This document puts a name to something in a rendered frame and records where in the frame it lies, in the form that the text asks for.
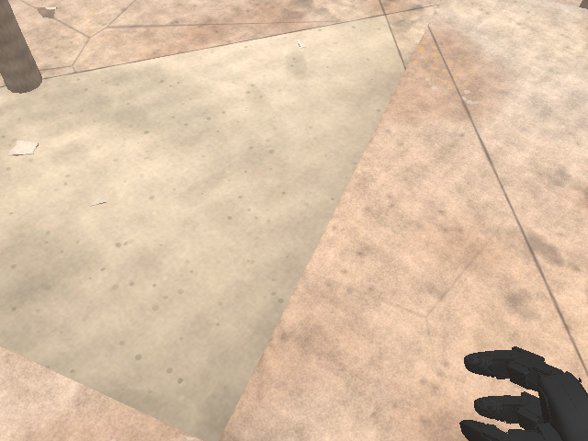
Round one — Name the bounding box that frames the right robot hand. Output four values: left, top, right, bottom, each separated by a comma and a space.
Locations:
459, 346, 588, 441

